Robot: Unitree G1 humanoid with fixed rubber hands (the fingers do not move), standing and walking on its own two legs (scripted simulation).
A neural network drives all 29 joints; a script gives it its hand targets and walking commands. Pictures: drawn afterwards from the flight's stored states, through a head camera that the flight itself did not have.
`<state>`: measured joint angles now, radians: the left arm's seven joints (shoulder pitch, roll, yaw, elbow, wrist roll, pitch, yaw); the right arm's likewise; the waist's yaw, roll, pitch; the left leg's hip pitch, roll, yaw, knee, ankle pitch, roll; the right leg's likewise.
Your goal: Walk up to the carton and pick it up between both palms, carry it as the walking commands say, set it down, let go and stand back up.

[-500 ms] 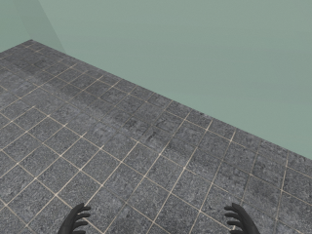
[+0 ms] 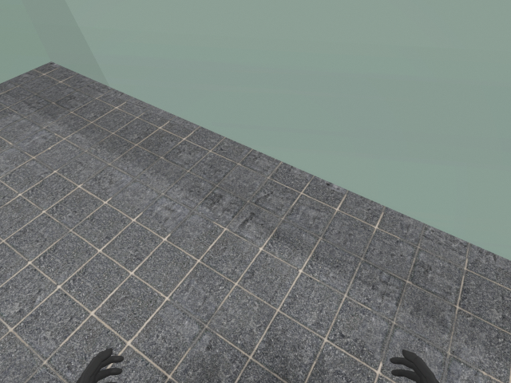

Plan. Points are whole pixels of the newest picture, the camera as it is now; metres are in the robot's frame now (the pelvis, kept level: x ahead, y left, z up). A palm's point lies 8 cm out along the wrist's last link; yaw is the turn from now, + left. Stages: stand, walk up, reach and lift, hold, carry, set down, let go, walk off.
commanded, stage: stand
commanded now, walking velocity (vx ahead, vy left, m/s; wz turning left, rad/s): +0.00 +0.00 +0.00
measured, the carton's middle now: out of the picture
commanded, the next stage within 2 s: walk up in 0.82 s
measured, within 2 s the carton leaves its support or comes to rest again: neither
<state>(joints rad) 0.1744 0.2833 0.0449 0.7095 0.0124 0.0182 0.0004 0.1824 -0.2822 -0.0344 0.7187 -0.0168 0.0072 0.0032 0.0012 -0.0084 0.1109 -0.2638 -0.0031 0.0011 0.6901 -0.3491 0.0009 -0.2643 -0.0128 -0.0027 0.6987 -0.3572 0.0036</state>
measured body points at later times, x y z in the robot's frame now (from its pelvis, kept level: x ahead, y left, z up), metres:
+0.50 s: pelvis +0.01 +0.00 +0.01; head +0.02 +0.01 +0.46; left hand +0.12 +0.28 -0.11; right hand +0.13 -0.27 -0.10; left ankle +0.02 +0.12 -0.72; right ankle +0.02 -0.12 -0.72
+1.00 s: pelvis +0.01 +0.00 +0.02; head +0.02 +0.00 +0.47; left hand +0.10 +0.28 -0.11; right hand +0.11 -0.28 -0.10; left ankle +0.02 +0.12 -0.72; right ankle +0.02 -0.12 -0.72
